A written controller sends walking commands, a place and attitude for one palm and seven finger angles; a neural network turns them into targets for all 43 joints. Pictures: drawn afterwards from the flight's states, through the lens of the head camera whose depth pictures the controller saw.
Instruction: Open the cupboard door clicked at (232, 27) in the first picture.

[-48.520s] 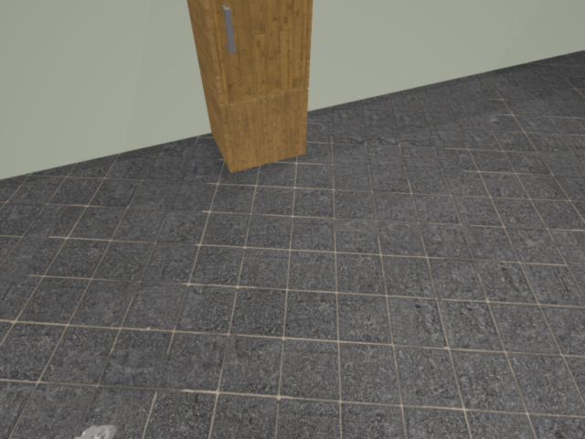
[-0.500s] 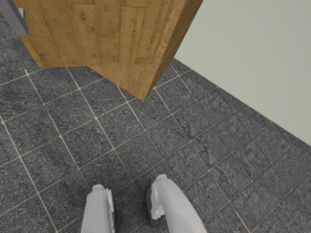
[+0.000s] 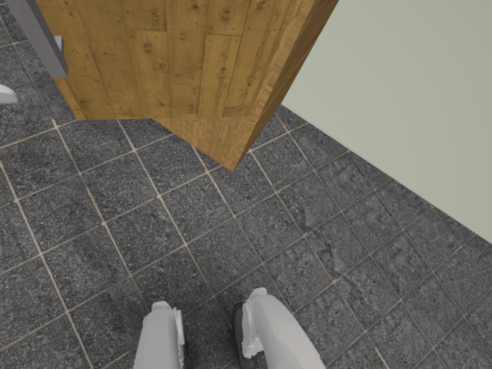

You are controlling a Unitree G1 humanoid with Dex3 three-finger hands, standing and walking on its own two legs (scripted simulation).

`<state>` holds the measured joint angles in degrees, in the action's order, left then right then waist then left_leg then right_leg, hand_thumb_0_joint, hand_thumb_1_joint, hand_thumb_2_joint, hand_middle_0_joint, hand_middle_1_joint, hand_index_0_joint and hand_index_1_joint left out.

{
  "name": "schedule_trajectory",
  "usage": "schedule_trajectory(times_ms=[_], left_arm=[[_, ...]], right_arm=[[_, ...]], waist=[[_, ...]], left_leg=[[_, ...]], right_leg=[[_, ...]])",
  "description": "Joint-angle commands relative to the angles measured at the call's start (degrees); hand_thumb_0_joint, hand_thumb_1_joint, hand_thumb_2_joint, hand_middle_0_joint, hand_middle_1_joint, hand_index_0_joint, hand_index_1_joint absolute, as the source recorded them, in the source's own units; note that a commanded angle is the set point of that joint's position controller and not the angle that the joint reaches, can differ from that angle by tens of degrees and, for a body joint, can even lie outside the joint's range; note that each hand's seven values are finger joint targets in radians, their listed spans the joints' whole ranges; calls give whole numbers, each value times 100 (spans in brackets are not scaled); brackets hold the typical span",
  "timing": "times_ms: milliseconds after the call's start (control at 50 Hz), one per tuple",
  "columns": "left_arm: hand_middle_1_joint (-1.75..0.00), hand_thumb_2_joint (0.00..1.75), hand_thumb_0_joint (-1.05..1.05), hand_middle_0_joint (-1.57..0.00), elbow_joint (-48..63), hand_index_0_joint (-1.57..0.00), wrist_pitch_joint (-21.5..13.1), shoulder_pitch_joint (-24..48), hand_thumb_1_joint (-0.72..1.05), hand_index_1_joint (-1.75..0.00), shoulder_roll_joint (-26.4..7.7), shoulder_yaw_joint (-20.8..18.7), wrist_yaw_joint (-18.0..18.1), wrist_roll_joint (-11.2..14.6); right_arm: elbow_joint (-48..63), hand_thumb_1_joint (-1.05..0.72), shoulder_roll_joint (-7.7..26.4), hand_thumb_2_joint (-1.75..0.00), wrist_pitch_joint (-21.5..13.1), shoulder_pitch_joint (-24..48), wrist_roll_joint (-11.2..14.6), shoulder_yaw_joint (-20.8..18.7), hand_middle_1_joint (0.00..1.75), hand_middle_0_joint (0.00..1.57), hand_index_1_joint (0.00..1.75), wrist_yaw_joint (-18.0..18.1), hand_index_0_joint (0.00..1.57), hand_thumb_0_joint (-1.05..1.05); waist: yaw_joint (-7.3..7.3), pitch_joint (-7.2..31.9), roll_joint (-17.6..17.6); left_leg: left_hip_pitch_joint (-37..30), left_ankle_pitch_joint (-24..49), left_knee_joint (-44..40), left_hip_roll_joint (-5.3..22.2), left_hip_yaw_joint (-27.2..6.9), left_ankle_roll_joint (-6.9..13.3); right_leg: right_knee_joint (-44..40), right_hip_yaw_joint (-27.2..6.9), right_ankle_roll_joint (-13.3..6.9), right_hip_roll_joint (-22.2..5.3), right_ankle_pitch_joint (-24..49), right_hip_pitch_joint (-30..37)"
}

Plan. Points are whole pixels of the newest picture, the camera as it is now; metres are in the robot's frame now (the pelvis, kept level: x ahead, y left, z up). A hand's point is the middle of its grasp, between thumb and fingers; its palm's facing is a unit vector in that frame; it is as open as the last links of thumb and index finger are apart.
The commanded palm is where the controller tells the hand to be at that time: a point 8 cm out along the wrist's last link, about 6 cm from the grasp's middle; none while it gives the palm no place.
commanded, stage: move the hooked fingers beside the handle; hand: left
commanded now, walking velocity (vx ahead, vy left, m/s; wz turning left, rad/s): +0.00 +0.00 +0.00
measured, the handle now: (38, 17) +0.59 +0.23 +0.06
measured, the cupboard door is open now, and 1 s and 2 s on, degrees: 41 41 41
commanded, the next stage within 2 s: slide the fingers in behind the handle in 0.22 s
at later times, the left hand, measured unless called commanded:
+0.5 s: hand out of the picture +0.52 +0.30 +0.07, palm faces +0.03 -1.00 -0.02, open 14.0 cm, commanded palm +0.53 +0.31 +0.06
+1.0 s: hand (4, 52) +0.53 +0.26 +0.07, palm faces +0.04 -1.00 -0.02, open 14.0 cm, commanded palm +0.52 +0.28 +0.06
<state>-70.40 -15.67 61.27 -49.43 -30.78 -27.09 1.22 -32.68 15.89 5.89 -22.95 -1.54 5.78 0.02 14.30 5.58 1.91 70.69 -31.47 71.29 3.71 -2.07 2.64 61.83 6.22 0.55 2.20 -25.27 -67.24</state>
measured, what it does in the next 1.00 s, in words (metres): stands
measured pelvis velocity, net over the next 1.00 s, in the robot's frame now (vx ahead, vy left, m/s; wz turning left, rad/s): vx -0.01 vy -0.01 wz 0.00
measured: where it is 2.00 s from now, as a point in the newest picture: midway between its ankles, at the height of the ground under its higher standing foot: (212, 359)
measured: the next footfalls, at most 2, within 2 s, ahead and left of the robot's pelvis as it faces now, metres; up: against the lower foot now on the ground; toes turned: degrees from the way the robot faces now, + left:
none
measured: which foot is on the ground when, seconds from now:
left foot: down 0.00-1.00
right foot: down 0.00-1.00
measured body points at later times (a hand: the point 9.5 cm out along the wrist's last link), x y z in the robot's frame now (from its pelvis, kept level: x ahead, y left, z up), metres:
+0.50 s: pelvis -0.01 -0.01 -0.01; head +0.18 +0.05 +0.40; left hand +0.51 +0.35 +0.07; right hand -0.01 -0.28 -0.09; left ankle +0.00 +0.08 -0.63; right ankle +0.03 -0.14 -0.63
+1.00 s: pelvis -0.01 -0.01 +0.00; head +0.17 +0.04 +0.41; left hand +0.52 +0.31 +0.07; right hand -0.03 -0.27 -0.09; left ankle +0.00 +0.08 -0.63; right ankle +0.03 -0.14 -0.63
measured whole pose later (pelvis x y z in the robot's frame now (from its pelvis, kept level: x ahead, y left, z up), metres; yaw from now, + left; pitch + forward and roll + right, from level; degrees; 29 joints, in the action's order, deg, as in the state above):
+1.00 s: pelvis -0.01 -0.01 +0.00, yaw +0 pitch +29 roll -7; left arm -70.6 -18.8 59.6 -44.2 -29.2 -23.2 2.7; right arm -34.2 15.6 5.3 -23.2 -1.3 5.6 -0.4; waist 13.5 5.7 2.2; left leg 69.3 -31.0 71.2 3.8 -1.2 2.3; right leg 63.1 5.2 0.1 2.2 -25.2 -66.9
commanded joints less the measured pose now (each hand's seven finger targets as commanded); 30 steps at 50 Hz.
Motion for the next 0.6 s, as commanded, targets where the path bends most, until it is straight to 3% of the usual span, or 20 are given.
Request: schedule_trajectory(times_ms=[0,40,60,100,140,160,220,240,300,380,400,480,540,580], left_arm=[[-120,30,0,-30,1179,-30,-483,2168,-50,-120,-1954,-363,78,177],[-120,30,0,-30,1003,-30,-472,2075,-50,-120,-1953,-296,62,140],[-120,30,0,-30,1048,-30,-518,2147,-50,-120,-2052,-349,61,132],[-120,30,0,-30,1229,-30,-579,2132,-50,-120,-2239,-468,32,127],[-120,30,0,-30,1225,-30,-592,1955,-50,-120,-2093,-428,-40,197],[-120,30,0,-30,1180,-30,-598,1994,-50,-120,-1958,-350,-99,250],[-120,30,0,-30,1035,-30,-500,1997,-50,-120,-1990,-338,-222,307],[-120,30,0,-30,1020,-30,-476,1935,-50,-120,-2072,-395,-242,297],[-120,30,0,-30,1141,-30,-501,1975,-50,-120,-1888,-270,-297,330],[-120,30,0,-30,1113,-30,-503,2206,-50,-120,-1517,-19,-278,420],[-120,30,0,-30,1041,-30,-481,2270,-50,-120,-1565,-47,-244,401],[-120,30,0,-30,1136,-30,-482,2354,-50,-120,-1590,-15,-66,290],[-120,30,0,-30,1100,-30,-484,2465,-50,-120,-1457,59,72,257],[-120,30,0,-30,1334,-30,-567,2481,-50,-120,-1639,-109,142,249]], right_arm=[[73,-90,1299,-90,28,-1299,-12,-456,30,20,30,103,20,0],[128,-90,1288,-90,19,-1214,16,-423,30,20,30,120,20,0],[140,-90,1288,-90,12,-1221,19,-414,30,20,30,131,20,0],[150,-90,1306,-90,5,-1224,13,-432,30,20,30,131,20,0],[145,-90,1296,-90,1,-1201,23,-449,30,20,30,113,20,0],[131,-90,1288,-90,-3,-1215,31,-453,30,20,30,113,20,0],[125,-90,1309,-90,9,-1161,65,-438,30,20,30,143,20,0],[130,-90,1309,-90,5,-1168,71,-440,30,20,30,152,20,0],[88,-90,1307,-90,9,-1182,74,-450,30,20,30,141,20,0],[18,-90,1311,-90,-21,-1142,79,-452,30,20,30,145,20,0],[1,-90,1314,-90,-21,-1135,75,-444,30,20,30,160,20,0],[17,-90,1297,-90,-52,-1148,62,-421,30,20,30,160,20,0],[-4,-90,1286,-90,-75,-1137,42,-421,30,20,30,150,20,0],[19,-90,1291,-90,-80,-1164,23,-426,30,20,30,138,20,0]], waist=[[-43,3152,1581],[-25,2999,1457],[-50,3002,1564],[-130,3316,1737],[-140,3373,1689],[-79,3363,1669],[-32,3236,1415],[-77,3248,1432],[-91,3354,1703],[42,3167,1606],[56,3082,1507],[-15,3198,1778],[49,3084,1623],[-80,3414,1879]], left_leg=[[-3267,3653,-688,21,-460,-190],[-2887,3258,-685,-22,-354,-111],[-2958,3356,-683,-19,-385,-125],[-3148,3608,-659,-13,-399,-163],[-3182,3645,-637,-10,-376,-149],[-3253,3756,-610,1,-412,-145],[-2849,3337,-582,-27,-316,-64],[-2827,3338,-593,-30,-321,-68],[-3219,3582,-584,-2,-400,-133],[-3203,3276,-588,9,-440,-128],[-3046,3066,-591,0,-421,-112],[-3209,3093,-654,-7,-462,-159],[-3109,2869,-674,-7,-474,-152],[-3348,3176,-695,-14,-500,-198]], right_leg=[[-355,-173,-186,199,1670,974],[-368,-233,-173,194,1653,1151],[-329,-222,-199,192,1676,1107],[-288,-231,-194,186,1778,1204],[-306,-245,-181,188,1841,1227],[-281,-231,-194,196,1875,1130],[-312,-282,-149,201,1873,1310],[-299,-269,-155,195,1873,1348],[-292,-233,-172,194,1755,1006],[-331,-219,-175,196,1504,736],[-338,-227,-167,192,1423,770],[-307,-208,-204,169,1340,703],[-333,-199,-193,171,1225,669],[-287,-204,-216,163,1344,790]])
